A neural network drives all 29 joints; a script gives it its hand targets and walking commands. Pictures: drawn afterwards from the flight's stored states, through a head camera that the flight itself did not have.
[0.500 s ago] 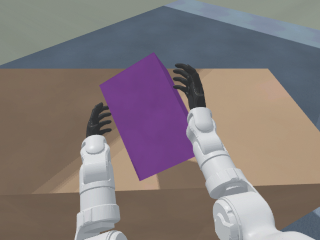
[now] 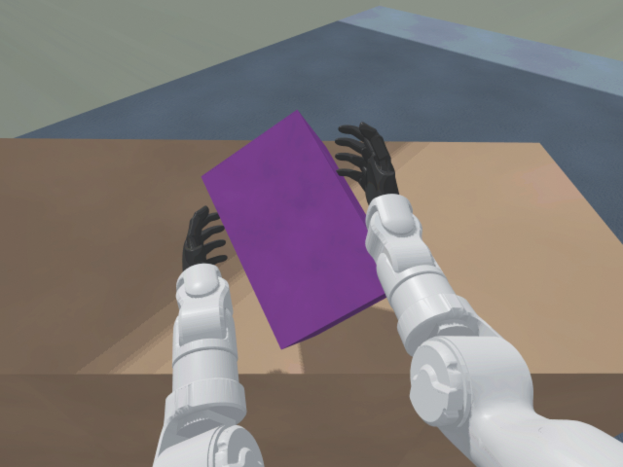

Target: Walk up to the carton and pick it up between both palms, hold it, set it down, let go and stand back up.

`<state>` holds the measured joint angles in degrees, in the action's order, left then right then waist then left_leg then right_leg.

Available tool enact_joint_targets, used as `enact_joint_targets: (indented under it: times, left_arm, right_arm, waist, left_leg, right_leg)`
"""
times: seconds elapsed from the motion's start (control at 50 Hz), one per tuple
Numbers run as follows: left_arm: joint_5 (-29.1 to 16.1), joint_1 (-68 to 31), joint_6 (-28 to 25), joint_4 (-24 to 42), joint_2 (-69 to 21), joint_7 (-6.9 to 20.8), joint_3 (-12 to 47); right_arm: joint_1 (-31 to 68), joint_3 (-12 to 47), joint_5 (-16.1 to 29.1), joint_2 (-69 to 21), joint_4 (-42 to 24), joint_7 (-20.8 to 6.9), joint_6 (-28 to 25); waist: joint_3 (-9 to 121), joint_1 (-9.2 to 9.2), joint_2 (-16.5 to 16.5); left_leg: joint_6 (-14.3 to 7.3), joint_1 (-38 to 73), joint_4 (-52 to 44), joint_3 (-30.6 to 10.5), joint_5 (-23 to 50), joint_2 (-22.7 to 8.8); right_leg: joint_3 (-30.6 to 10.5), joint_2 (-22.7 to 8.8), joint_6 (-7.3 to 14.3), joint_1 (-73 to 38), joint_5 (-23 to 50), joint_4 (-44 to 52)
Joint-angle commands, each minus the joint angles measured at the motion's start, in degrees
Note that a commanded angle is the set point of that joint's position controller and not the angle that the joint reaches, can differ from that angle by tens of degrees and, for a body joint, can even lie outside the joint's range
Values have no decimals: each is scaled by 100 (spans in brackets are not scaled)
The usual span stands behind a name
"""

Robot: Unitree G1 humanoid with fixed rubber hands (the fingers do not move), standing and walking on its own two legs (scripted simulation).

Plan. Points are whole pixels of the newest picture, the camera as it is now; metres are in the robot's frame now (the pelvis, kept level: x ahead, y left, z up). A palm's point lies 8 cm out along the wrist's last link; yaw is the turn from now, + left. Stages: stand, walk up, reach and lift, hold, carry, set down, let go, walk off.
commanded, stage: set down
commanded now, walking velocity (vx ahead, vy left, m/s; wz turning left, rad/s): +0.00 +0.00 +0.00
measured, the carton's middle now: (307, 232) +0.43 +0.03 +0.07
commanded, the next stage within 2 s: none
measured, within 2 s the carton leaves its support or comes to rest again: neither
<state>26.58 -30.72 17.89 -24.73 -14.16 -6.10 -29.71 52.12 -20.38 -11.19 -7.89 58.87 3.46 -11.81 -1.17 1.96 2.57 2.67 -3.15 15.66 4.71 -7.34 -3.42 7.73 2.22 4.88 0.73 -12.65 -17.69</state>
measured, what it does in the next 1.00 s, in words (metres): stands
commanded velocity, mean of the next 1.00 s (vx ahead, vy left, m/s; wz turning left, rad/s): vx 0.00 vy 0.00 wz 0.00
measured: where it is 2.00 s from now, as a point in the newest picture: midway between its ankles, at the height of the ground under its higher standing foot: outside the picture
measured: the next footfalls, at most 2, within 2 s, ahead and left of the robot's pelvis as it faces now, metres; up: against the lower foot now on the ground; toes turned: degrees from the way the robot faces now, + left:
none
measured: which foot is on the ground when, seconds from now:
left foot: down 0.00-1.00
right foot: down 0.00-1.00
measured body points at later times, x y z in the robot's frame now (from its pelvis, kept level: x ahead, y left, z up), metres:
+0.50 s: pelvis +0.01 +0.00 +0.00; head +0.01 +0.01 +0.45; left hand +0.38 +0.18 +0.08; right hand +0.45 -0.05 +0.17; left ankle +0.02 +0.15 -0.75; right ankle -0.02 -0.05 -0.75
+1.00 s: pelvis +0.01 +0.00 +0.00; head +0.03 +0.00 +0.45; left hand +0.39 +0.17 +0.07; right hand +0.47 -0.06 +0.16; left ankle +0.02 +0.15 -0.75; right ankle -0.02 -0.05 -0.75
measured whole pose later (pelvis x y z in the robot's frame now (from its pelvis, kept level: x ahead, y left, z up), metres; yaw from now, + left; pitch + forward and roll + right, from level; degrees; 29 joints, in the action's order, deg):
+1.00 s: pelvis +0.01 +0.00 +0.00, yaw -2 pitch +4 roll +1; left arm 29.8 -40.7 12.3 -33.8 -17.2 -10.5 -41.5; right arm 61.5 -32.4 -20.5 -4.5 66.2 -2.2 -6.2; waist 3.3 5.0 2.5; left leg 3.0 -13.4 17.6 6.0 -8.1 -4.3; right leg 5.7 3.0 5.0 11.6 -12.7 -19.6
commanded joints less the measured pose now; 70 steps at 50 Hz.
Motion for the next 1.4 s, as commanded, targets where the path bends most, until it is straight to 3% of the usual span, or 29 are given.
enact_joint_targets:
  times: [0.0,0.08,0.12,0.16,0.22,0.24,0.3,0.32,0.42,0.44,0.48,0.5,0.54,0.62,0.64,0.68,0.76,0.8,0.82,0.9,1.0,1.12,1.2,1.22,1.24,1.28,1.32,1.36,1.38]
  left_arm:
    - [-226,-4261,-705,732,-1723,513,1747]
    - [-18,-4172,-661,608,-1601,471,1376]
    - [-146,-4263,-708,674,-1592,442,1526]
    - [-28,-4021,-712,472,-1347,370,1257]
    - [-113,-4357,-830,528,-1239,269,1323]
    - [-10,-4234,-848,483,-1415,223,1263]
    - [32,-4156,-846,360,-1482,208,1262]
    - [74,-4133,-851,354,-1480,180,1110]
    - [-22,-4364,-913,385,-1677,187,1255]
    - [60,-4338,-916,319,-1686,153,1134]
    - [4,-4457,-979,504,-1805,70,1223]
    - [36,-4337,-1010,467,-1703,13,1133]
    - [127,-4105,-952,172,-1660,17,953]
    - [23,-4413,-941,222,-1640,-38,1018]
    - [87,-4427,-932,168,-1526,-64,863]
    - [38,-4544,-973,197,-1595,-70,962]
    - [215,-4519,-1007,244,-1299,-201,666]
    - [219,-4522,-981,107,-1494,-197,633]
    - [187,-4569,-972,48,-1488,-149,611]
    - [179,-4775,-1037,-214,-1393,-50,325]
    - [386,-4755,-864,-180,-1335,-131,13]
    - [354,-4907,-918,-154,-1816,-156,314]
    - [404,-4927,-940,-17,-1741,-254,288]
    - [409,-4872,-949,-81,-1806,-243,362]
    - [457,-4727,-948,1,-1909,-317,336]
    - [369,-4687,-947,-56,-1967,-348,502]
    - [366,-4642,-934,-115,-2075,-359,535]
    - [310,-4706,-944,-135,-2051,-363,540]
    - [316,-4587,-940,-322,-1915,-349,388]
  right_arm:
    - [2013,854,-329,-1929,283,-684,322]
    - [2042,718,-339,-1861,490,-787,481]
    - [2044,592,-441,-1738,391,-734,411]
    - [2072,605,-370,-1514,439,-657,457]
    - [2101,282,-501,-1325,552,-669,468]
    - [2231,395,-475,-1487,514,-732,471]
    - [1977,416,-553,-1656,721,-803,512]
    - [2116,510,-504,-1661,702,-824,531]
    - [2110,165,-729,-1651,881,-849,507]
    - [2171,153,-713,-1621,977,-888,533]
    - [2145,131,-769,-1649,994,-928,496]
    - [2124,246,-681,-1608,948,-926,458]
    - [2183,280,-643,-1557,997,-942,527]
    - [2330,69,-700,-1455,1089,-951,600]
    - [2343,1,-689,-1360,1185,-973,641]
    - [2349,-112,-757,-1352,1213,-972,627]
    - [2234,-319,-805,-1095,1411,-992,706]
    - [2569,-312,-825,-1165,1225,-1037,733]
    - [2478,-367,-928,-1234,1266,-1033,773]
    - [2616,-404,-1074,-1451,1121,-1098,790]
    - [2696,-709,-1207,-1188,1330,-1273,940]
    - [2673,-951,-1491,-1420,1463,-1318,747]
    - [2662,-1164,-1585,-1237,1521,-1356,775]
    - [2503,-1301,-1688,-1245,1653,-1324,760]
    - [2580,-1278,-1646,-1118,1655,-1369,721]
    - [2717,-1323,-1698,-1077,1438,-1338,607]
    - [2737,-1326,-1704,-1119,1473,-1395,563]
    - [2785,-1317,-1696,-1085,1552,-1430,521]
    - [2843,-1271,-1669,-1042,1398,-1427,511]
  waist:
    - [1970,33,-137]
    - [1757,226,-270]
    - [2011,44,-229]
    - [1779,169,-163]
    - [2042,73,-331]
    - [2002,230,-375]
    - [2244,180,-299]
    - [2182,351,-211]
    - [2446,102,-260]
    - [2436,216,-315]
    - [2764,198,-284]
    - [2846,358,-302]
    - [2567,427,-246]
    - [2721,277,-215]
    - [2671,379,-228]
    - [2900,243,-269]
    - [2935,371,-387]
    - [2820,409,-243]
    - [2831,300,-94]
    - [2890,465,87]
    - [2635,568,-50]
    - [3145,355,-218]
    - [3272,402,-287]
    - [3331,227,-222]
    - [3406,425,-398]
    - [3580,372,-327]
    - [3618,487,-422]
    - [3685,498,-281]
    - [3668,626,-153]
  left_leg:
    - [-362,207,0,156,920,186]
    - [-360,58,-41,155,799,158]
    - [-317,85,57,146,969,164]
    - [-357,-21,48,154,912,175]
    - [-276,-63,32,165,867,158]
    - [-275,56,96,169,1111,131]
    - [-306,167,228,167,1458,139]
    - [-304,60,215,167,1452,136]
    - [-220,146,285,165,1556,130]
    - [-217,162,271,155,1564,117]
    - [-173,286,392,157,1968,89]
    - [-185,276,492,170,2203,100]
    - [-235,50,439,144,1988,112]
    - [-211,14,478,135,1879,119]
    - [-216,-101,377,127,1667,110]
    - [-191,-52,434,133,1770,113]
    - [-146,-55,426,119,1822,109]
    - [-180,-122,441,102,1748,99]
    - [-204,-142,418,101,1643,118]
    - [-254,-589,320,133,1305,145]
    - [-245,-448,263,153,1303,80]
    - [-153,-293,427,116,1750,73]
    - [-133,-87,529,118,2054,70]
    - [-138,20,598,129,2170,64]
    - [-81,225,613,100,2409,9]
    - [-72,339,785,94,2771,19]
    - [-30,438,866,96,2990,15]
    - [-54,344,887,105,3036,39]
    - [-106,79,865,143,2872,69]
  right_leg:
    - [-435,-426,-741,-707,2241,16]
    - [-522,-505,-741,-657,2124,12]
    - [-541,-495,-803,-679,2646,-61]
    - [-567,-496,-814,-795,2958,-129]
    - [-513,-419,-745,-644,2423,-84]
    - [-495,-387,-685,-526,2419,-72]
    - [-535,-391,-688,-495,2792,-113]
    - [-525,-388,-682,-522,2819,-151]
    - [-511,-345,-675,-363,3049,-161]
    - [-505,-343,-641,-231,2886,-163]
    - [-410,-253,-591,-90,2981,-201]
    - [-441,-264,-583,-116,3257,-274]
    - [-512,-332,-597,-198,3281,-264]
    - [-537,-322,-617,-83,3246,-206]
    - [-545,-344,-625,-102,3019,-219]
    - [-521,-307,-624,-83,3159,-243]
    - [-551,-328,-652,-58,3277,-310]
    - [-575,-345,-664,-10,3099,-244]
    - [-567,-354,-708,-50,3204,-237]
    - [-760,-559,-892,-364,3440,-333]
    - [-667,-469,-796,-7,2675,-237]
    - [-529,-440,-769,206,3273,-303]
    - [-440,-347,-668,486,3029,-227]
    - [-409,-295,-636,500,3093,-231]
    - [-318,-227,-554,794,2912,-234]
    - [-269,-153,-492,1055,3015,-172]
    - [-238,-127,-436,1183,2774,-152]
    - [-261,-153,-421,1137,2920,-143]
    - [-343,-221,-460,922,2947,-180]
